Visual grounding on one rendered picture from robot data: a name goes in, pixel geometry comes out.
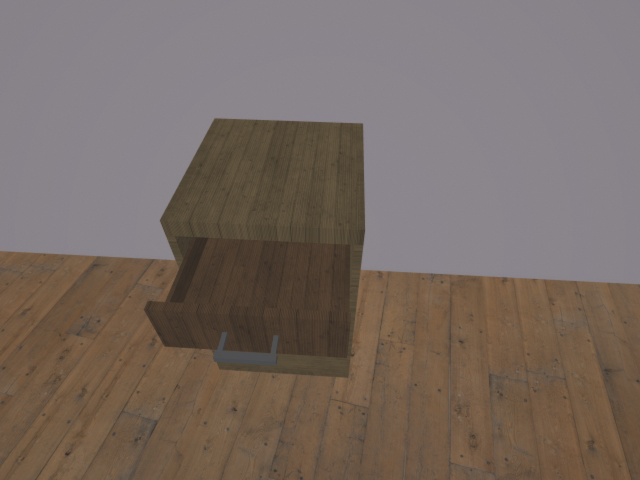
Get handle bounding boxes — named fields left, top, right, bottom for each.
left=213, top=332, right=279, bottom=366

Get drawer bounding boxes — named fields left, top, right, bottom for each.
left=144, top=237, right=351, bottom=358

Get cabinet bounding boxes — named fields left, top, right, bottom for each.
left=160, top=118, right=365, bottom=378

